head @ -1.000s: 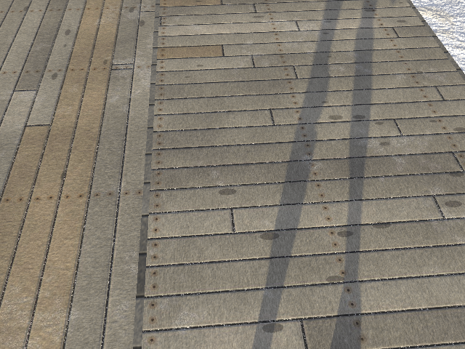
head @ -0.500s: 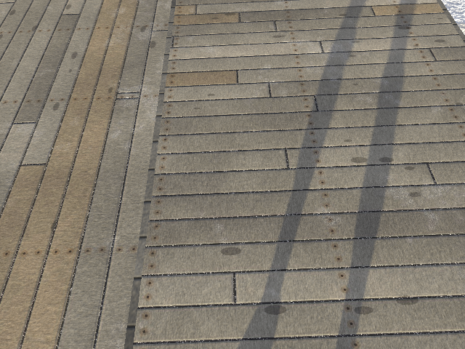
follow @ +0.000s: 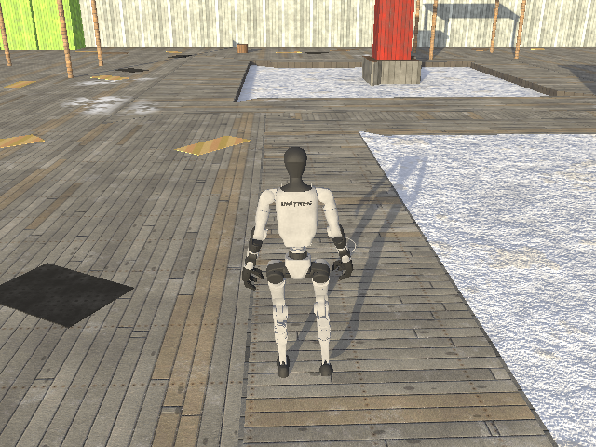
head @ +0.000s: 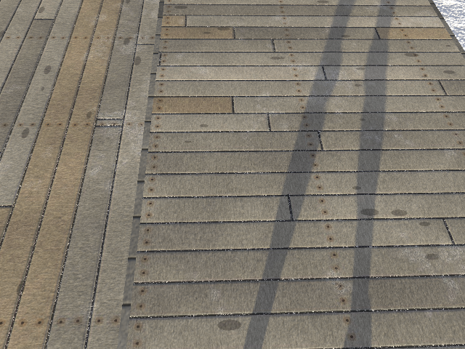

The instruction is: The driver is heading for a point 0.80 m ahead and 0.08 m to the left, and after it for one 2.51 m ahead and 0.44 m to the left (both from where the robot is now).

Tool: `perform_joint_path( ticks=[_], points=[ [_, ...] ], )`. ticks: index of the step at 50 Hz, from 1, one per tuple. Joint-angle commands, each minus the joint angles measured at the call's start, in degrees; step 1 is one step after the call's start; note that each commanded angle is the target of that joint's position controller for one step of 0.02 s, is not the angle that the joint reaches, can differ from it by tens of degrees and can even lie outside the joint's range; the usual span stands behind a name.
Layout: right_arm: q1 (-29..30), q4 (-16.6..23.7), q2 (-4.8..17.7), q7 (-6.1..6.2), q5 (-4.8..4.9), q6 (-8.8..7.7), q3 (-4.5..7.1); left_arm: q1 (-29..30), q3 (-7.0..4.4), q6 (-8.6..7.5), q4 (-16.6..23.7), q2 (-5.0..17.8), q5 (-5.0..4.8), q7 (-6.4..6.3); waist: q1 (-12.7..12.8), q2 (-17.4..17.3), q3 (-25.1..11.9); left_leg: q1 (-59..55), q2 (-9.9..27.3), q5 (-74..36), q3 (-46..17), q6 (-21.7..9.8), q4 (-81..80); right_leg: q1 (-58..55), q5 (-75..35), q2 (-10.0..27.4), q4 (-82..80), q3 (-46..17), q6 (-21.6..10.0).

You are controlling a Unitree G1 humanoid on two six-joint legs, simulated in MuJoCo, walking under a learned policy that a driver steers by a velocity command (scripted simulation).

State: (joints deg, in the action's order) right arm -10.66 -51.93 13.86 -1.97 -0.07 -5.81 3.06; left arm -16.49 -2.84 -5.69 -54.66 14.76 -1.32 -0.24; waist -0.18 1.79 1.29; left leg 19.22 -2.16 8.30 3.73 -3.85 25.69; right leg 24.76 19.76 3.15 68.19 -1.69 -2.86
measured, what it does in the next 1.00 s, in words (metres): walks ahead: right foot, then left foot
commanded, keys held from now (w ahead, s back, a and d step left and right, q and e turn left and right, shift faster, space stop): w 0.62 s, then w+q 0.38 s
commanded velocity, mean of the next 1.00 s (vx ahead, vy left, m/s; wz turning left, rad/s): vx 0.50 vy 0.00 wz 0.12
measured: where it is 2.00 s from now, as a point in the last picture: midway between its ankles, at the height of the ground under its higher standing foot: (194, 178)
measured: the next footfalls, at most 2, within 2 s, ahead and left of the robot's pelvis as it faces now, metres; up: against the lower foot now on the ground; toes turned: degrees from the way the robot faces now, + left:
right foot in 0.42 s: +0.40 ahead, -0.16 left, +0.00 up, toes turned -3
left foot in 1.00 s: +0.70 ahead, +0.10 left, +0.00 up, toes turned +12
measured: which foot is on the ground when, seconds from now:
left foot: down 0.00-0.44, up 0.46-0.98, down 1.00-1.00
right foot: up 0.00-0.40, down 0.42-1.00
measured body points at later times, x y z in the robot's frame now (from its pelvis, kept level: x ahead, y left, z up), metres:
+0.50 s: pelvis +0.27 -0.06 -0.01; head +0.31 -0.07 +0.44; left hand +0.44 +0.19 -0.11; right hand +0.26 -0.33 -0.16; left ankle +0.11 +0.08 -0.66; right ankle +0.36 -0.15 -0.74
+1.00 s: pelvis +0.55 -0.02 -0.02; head +0.58 -0.01 +0.43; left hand +0.50 +0.25 -0.16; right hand +0.77 -0.23 -0.12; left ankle +0.66 +0.09 -0.74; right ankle +0.37 -0.16 -0.73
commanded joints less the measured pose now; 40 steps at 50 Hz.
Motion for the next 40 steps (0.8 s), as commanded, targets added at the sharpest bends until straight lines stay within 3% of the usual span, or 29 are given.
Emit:
perform_joint_path(
  ticks=[1, 4, 6, 10, 15, 18, 19, 20, 21, 22, 23, 24, 25, 26, 27, 29, 31, 36, 40],
  points=[
    [-1.7, 1.3, 4.7, -0.11, -0.35, -0.93, 0.77, -2.8, -1.35, 0.56, 2.8, 3.0, 0.27, -0.52, 1.2, -6.2, -3.7, -9.2, 14.9, -7.0, -16.6, -9.8, -16.2, 8.4, -4.5, 5.4, -2.1, -2.3, 0.0],
    [-4.4, -0.1, 7.4, 0.91, -0.22, -1.00, 1.41, 2.0, -1.62, 1.36, 4.7, 3.2, 0.84, -0.78, 0.9, -4.8, -0.9, -8.8, 15.0, -9.8, -13.7, -10.5, -18.7, 13.3, -10.6, 6.1, -9.3, -1.8, 1.6],
    [-6.3, -0.8, 7.6, 1.60, -0.06, -0.59, 1.42, 6.2, -1.69, 1.29, 6.0, 3.0, 1.09, -0.68, -0.1, -4.4, -0.1, -10.6, 14.6, -10.5, -12.1, -9.7, -19.3, 16.1, -16.5, 6.0, -15.6, -1.5, 2.3],
    [-9.5, -2.1, 8.1, 2.17, 0.50, -0.11, 1.34, 13.8, -1.16, 0.82, 7.9, 1.8, 0.77, 0.07, -2.4, -5.0, 1.4, -12.4, 12.8, -9.6, -8.2, -7.7, -19.6, 14.4, -25.4, 3.9, -28.4, 0.5, 2.4],
    [-13.9, -4.6, 8.7, 2.36, 0.92, 0.93, 1.66, 21.3, -0.58, 0.25, 10.7, 1.9, 0.11, 1.60, -4.7, -5.2, 3.9, -20.3, 15.8, -9.5, -8.1, -7.5, -16.6, 15.5, -22.6, 2.3, -36.1, 1.3, 1.5],
    [-13.2, -5.0, 9.7, 2.69, 1.18, 1.67, 2.22, 20.3, -0.92, -0.34, 11.3, 3.4, -0.01, 2.48, -2.8, -6.4, 2.9, -23.9, 17.7, -16.1, -8.6, -6.3, -12.4, 11.5, -16.7, 1.0, -38.8, 2.0, -0.7],
    [-11.9, -4.8, 10.2, 2.74, 1.22, 1.88, 2.38, 17.1, -1.49, -0.50, 10.6, 4.7, 0.06, 2.50, -0.7, -7.1, 0.9, -23.8, 17.3, -24.1, -7.9, -5.5, -8.9, 5.9, -15.3, -0.6, -39.5, 3.3, -1.7],
    [-10.4, -4.4, 9.9, 2.74, 1.24, 2.15, 2.25, 10.2, -2.57, -0.55, 8.4, 6.4, 0.29, 2.32, 3.1, -6.9, -3.1, -22.4, 15.1, -32.9, -5.9, -4.3, -1.1, -3.9, -15.8, -2.6, -40.7, 5.0, -3.0],
    [-10.0, -3.7, 8.2, 2.72, 0.80, 2.23, 1.54, -0.5, -4.05, -0.53, 5.3, 9.7, 0.59, 1.86, 7.2, -5.0, -10.1, -15.1, 11.8, -31.0, -3.5, -2.5, 11.9, -19.9, -17.4, -0.4, -39.2, 2.4, -5.3],
    [-15.0, -2.4, 2.9, 2.36, -0.02, 1.47, -0.11, -9.1, -5.44, -0.31, 3.9, 15.6, 1.78, 1.41, 6.8, 6.9, -19.6, 6.2, 4.3, -8.7, -0.5, 1.3, 34.9, -43.2, -14.4, 14.7, -39.9, -19.9, -12.9],
    [-16.3, -3.2, 1.3, 1.89, 0.74, -0.03, -0.83, -10.2, -4.61, -0.06, 3.2, 13.4, 1.09, 1.67, 6.3, 14.3, -24.8, 18.4, -1.3, 23.8, -6.9, 2.2, 47.1, -49.5, -7.0, 20.8, -49.9, -40.4, -17.8],
    [-11.6, -2.3, 7.2, 1.59, 2.24, -1.11, 0.71, -6.0, -3.32, -0.18, 3.9, 9.6, 0.66, 1.70, 6.3, 9.5, -17.2, 24.2, 2.7, 22.2, -10.4, 0.9, 52.1, -43.5, -3.2, 18.6, -51.0, -34.7, -14.6],
    [-7.0, -0.9, 8.2, 1.59, 2.84, -1.56, 0.90, -1.0, -2.61, -0.16, 5.2, 7.3, 0.78, 1.57, 5.1, 6.0, -10.9, 24.9, 5.9, 17.1, -8.8, 0.1, 51.1, -35.0, -5.2, 16.4, -51.9, -26.1, -12.3],
    [-4.8, -0.7, 7.6, 1.96, 2.29, -1.36, 1.08, 3.1, -2.01, -0.21, 5.7, 5.7, 1.18, 1.78, 3.2, 1.8, -6.3, 22.5, 8.3, 12.4, -7.6, 0.2, 47.2, -26.0, -9.5, 13.9, -54.1, -19.8, -11.0],
    [-4.9, -0.9, 7.1, 2.35, 1.52, -0.61, 1.57, 5.3, -1.51, -0.46, 6.0, 4.0, 1.63, 1.96, 1.2, 1.9, -4.2, 19.0, 10.1, 9.4, -7.9, 0.2, 43.3, -20.2, -12.4, 11.7, -56.0, -15.5, -9.9],
    [-7.2, -1.6, 4.4, 2.53, 1.19, 0.94, 1.45, 5.2, -1.41, -0.75, 5.1, 3.8, 1.80, 2.16, -0.7, 2.9, -3.2, 14.5, 10.9, 6.9, -7.5, 0.7, 39.9, -14.8, -15.1, 10.1, -59.1, -11.5, -10.1],
    [-5.6, -0.9, 4.1, 2.76, 0.93, 1.64, 1.60, 3.2, -1.80, -1.00, 4.0, 5.6, 1.75, 1.66, -1.1, 2.0, -1.5, 16.7, 11.2, 3.3, -7.1, 1.7, 36.1, -13.8, -18.5, 9.8, -60.9, -8.8, -10.9],
    [2.2, 1.3, 3.6, 1.98, 1.00, 1.81, 1.66, 0.1, -2.04, -0.75, 2.3, 6.7, 1.98, 0.07, 0.7, 1.6, 0.5, 21.6, 10.3, -11.4, -7.3, 2.4, 22.1, -17.4, -21.5, 8.9, -62.5, -0.7, -8.4],
    [9.0, 3.8, 2.7, 1.01, 1.31, 1.76, 1.02, -2.9, -2.10, -0.64, 0.6, 7.1, 1.71, -0.46, 3.2, 1.0, 2.9, 21.5, 8.1, -15.7, -6.0, 1.6, 13.6, -21.4, -21.5, 9.6, -63.3, 4.1, -7.0]
  ],
)
Velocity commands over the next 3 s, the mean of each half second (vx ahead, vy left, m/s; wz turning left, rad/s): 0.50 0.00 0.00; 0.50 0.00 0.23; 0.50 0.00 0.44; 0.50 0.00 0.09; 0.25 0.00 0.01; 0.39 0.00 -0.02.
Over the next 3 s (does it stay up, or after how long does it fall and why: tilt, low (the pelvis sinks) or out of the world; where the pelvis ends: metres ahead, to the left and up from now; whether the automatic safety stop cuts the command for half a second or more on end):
stays up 1.37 0.34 0.01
